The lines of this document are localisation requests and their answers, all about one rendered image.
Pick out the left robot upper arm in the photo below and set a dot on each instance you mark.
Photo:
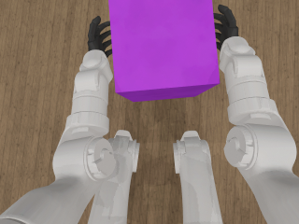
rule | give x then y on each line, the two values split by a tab
80	167

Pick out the carton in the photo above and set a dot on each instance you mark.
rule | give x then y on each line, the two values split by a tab
163	49

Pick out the robot left hand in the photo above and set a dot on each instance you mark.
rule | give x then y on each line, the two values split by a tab
96	39

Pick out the right robot upper arm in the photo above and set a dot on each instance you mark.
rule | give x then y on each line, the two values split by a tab
265	155

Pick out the robot right hand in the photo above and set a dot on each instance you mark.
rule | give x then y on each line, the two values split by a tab
227	27

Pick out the left robot thigh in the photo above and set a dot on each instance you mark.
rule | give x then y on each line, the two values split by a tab
110	202

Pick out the left robot forearm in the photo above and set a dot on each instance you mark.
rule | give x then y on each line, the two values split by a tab
90	98

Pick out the robot left shin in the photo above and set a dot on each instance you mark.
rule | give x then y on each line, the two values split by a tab
121	133

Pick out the right robot forearm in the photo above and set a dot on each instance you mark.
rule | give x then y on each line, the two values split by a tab
246	86

